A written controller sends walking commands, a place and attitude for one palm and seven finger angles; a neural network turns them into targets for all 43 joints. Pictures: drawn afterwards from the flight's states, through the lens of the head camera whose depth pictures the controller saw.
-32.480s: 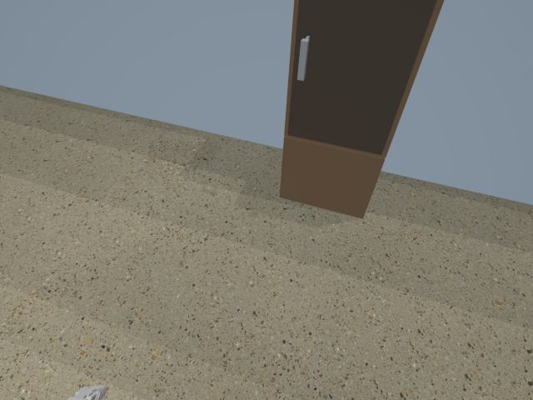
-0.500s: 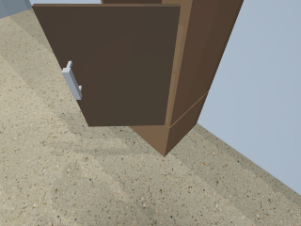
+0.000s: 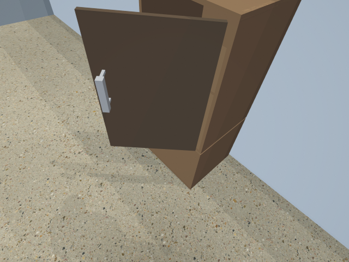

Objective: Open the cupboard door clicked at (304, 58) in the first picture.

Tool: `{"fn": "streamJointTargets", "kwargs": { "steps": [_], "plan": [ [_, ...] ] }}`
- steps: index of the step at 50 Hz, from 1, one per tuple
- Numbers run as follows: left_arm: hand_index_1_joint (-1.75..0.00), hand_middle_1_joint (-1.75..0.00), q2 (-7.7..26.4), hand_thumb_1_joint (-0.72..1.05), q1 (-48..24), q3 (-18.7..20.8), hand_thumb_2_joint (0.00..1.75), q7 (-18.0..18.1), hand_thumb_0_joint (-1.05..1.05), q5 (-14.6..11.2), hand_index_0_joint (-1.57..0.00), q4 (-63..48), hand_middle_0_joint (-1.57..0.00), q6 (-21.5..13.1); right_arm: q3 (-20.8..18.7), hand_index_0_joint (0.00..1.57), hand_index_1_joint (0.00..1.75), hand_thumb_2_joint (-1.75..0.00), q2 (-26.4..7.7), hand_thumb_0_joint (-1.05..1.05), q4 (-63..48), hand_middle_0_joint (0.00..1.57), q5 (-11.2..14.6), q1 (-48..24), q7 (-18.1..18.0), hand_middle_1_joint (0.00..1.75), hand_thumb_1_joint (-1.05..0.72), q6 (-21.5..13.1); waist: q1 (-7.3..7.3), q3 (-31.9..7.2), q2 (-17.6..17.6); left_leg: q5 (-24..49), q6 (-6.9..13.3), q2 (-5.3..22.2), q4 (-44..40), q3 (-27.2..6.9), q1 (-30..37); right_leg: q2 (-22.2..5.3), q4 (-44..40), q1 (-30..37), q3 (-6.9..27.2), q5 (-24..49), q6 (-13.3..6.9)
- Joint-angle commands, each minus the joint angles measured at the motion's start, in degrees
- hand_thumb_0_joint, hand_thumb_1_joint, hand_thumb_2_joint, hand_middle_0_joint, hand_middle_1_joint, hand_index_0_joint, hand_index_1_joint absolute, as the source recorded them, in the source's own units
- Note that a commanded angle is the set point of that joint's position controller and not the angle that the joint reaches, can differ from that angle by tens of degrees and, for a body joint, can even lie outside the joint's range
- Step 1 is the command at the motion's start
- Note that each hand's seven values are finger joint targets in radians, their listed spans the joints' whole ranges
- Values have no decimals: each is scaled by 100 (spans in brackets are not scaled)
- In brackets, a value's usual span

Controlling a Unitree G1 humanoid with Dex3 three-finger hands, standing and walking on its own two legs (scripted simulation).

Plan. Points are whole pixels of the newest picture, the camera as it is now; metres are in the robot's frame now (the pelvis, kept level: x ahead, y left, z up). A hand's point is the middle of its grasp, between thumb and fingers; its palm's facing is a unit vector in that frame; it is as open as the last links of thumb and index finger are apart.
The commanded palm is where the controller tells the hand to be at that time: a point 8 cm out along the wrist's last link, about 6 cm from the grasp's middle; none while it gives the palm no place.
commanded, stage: come to a stop and stand still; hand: left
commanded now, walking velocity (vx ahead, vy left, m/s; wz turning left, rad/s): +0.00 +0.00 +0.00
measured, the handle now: (104, 91) +0.60 +0.29 +0.01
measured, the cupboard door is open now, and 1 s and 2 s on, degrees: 46 46 46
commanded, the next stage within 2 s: look again from close up in 1.20 s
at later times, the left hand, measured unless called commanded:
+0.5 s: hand out of the picture +0.02 +0.18 -0.18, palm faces -0.02 -0.99 -0.15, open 7.4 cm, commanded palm none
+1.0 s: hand out of the picture +0.03 +0.17 -0.18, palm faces +0.00 -0.99 -0.16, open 7.4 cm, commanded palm none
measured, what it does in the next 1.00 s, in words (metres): stands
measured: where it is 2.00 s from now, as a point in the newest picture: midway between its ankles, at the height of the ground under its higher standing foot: outside the picture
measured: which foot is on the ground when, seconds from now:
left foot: down 0.00-1.00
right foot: down 0.00-1.00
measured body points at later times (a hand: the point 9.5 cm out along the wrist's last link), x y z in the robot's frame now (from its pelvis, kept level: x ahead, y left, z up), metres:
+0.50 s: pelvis +0.02 +0.01 +0.01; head +0.03 +0.03 +0.46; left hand +0.03 +0.23 -0.16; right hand +0.00 -0.20 -0.15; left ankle -0.01 +0.11 -0.74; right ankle +0.01 -0.13 -0.74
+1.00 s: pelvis +0.03 +0.00 +0.01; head +0.04 +0.02 +0.46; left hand +0.03 +0.22 -0.16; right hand +0.01 -0.21 -0.15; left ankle -0.01 +0.11 -0.74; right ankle +0.01 -0.13 -0.74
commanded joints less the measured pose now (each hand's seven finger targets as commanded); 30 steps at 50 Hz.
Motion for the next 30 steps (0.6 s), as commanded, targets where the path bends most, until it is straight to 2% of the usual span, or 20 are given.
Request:
{"fn": "streamJointTargets", "kwargs": {
  "steps": [1, 5, 9, 11, 15, 16, 17, 19, 21, 24, 26, 30],
  "plan": [
    [-30, -30, 316, 90, 140, -3, 90, -42, 0, 15, -20, -169, -20, -129, -90, 20, 30, -90, -865, 0, -248, 20, -4, -10, -96, 30, -90, -125, -17, 338, 1017, -591, 135, 766, -1491, -769, -844, -134, -518, 371, 265, 164, -114],
    [-30, -30, 336, 90, 282, -78, 90, -30, 0, -3, -20, 22, -20, -206, -65, 20, 30, -90, -772, 0, -135, 20, 17, 247, -90, 30, -90, -174, -111, 146, 414, -307, 48, 607, -1306, -595, -421, -259, -860, 277, 458, 354, -128],
    [-30, -30, 306, 90, 358, -123, 90, -8, 0, -23, -20, 134, -20, -263, -9, 20, 30, -90, -717, 0, -6, 20, 36, 422, -105, 30, -90, -240, -161, -52, 242, 407, 35, 598, -1171, -487, -43, -314, -937, 273, 522, 602, -127],
    [-30, -30, 286, 90, 416, -128, 90, 4, 0, -24, -20, 170, -20, -281, 7, 20, 30, -90, -684, 0, 58, 20, 51, 514, -123, 30, -90, -263, -164, -77, 222, 728, 40, 607, -1107, -417, 76, -305, -966, 310, 509, 720, -122],
    [-30, -30, 241, 90, 503, -151, 90, 26, 0, -45, -20, 271, -20, -291, 48, 20, 30, -90, -627, 0, 185, 20, 49, 615, -151, 30, -90, -307, -162, -73, 422, 1293, 22, 613, -1050, -381, 165, -348, -908, 376, 486, 987, -133],
    [-30, -30, 227, 90, 521, -145, 90, 32, 0, -42, -20, 272, -20, -286, 58, 20, 30, -90, -611, 0, 211, 20, 54, 664, -160, 30, -90, -303, -156, -11, 343, 1289, 28, 619, -1053, -374, 138, -314, -926, 397, 470, 951, -128],
    [-30, -30, 215, 90, 515, -157, 90, 37, 0, -44, -20, 297, -20, -278, 66, 20, 30, -90, -601, 0, 250, 20, 49, 673, -162, 30, -90, -305, -161, 66, 464, 1291, 13, 615, -1075, -380, 89, -333, -911, 376, 472, 946, -127],
    [-30, -30, 193, 90, 560, -159, 90, 44, 0, -53, -20, 314, -20, -274, 73, 20, 30, -90, -546, 0, 298, 20, 43, 730, -170, 30, -90, -306, -149, 95, 486, 1298, 13, 603, -1075, -369, 81, -332, -905, 401, 468, 965, -132],
    [-30, -30, 168, 90, 556, -153, 90, 52, 0, -49, -20, 323, -20, -279, 76, 20, 30, -90, -524, 0, 339, 20, 49, 821, -178, 30, -90, -308, -149, 138, 376, 1350, 18, 608, -1078, -351, 54, -310, -905, 452, 447, 1003, -135],
    [-30, -30, 144, 90, 582, -153, 90, 64, 0, -62, -20, 338, -20, -281, 73, 20, 30, -90, -477, 0, 408, 20, 35, 888, -185, 30, -90, -323, -145, 52, 465, 1500, 6, 601, -1044, -343, 123, -329, -856, 486, 430, 1082, -141],
    [-30, -30, 127, 90, 590, -154, 90, 69, 0, -64, -20, 333, -20, -276, 75, 20, 30, -90, -446, 0, 439, 20, 47, 937, -195, 30, -90, -319, -132, 153, 478, 1504, 14, 603, -1052, -318, 89, -304, -876, 493, 432, 1075, -145],
    [-30, -30, 118, 90, 578, -151, 90, 77, 0, -73, -20, 331, -20, -284, 65, 20, 30, -90, -384, 0, 484, 20, 35, 1024, -198, 30, -90, -320, -156, 128, 425, 1573, 4, 590, -1026, -337, 98, -318, -842, 528, 416, 1184, -159]
  ]
}}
